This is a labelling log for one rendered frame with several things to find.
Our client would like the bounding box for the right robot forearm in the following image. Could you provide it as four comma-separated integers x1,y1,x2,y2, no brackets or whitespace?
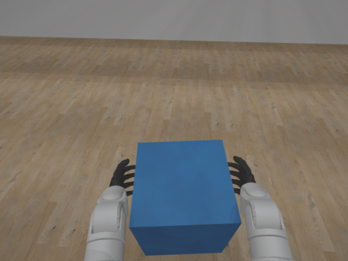
240,183,295,261

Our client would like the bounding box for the left robot hand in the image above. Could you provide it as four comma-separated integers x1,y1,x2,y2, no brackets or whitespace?
109,159,135,196

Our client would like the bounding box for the carton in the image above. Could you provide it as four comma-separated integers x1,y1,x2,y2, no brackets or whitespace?
129,140,241,256

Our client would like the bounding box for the left robot forearm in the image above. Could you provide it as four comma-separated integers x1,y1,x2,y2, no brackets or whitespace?
84,185,128,261

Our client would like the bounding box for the right robot hand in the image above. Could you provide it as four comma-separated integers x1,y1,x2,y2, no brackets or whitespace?
228,156,256,195

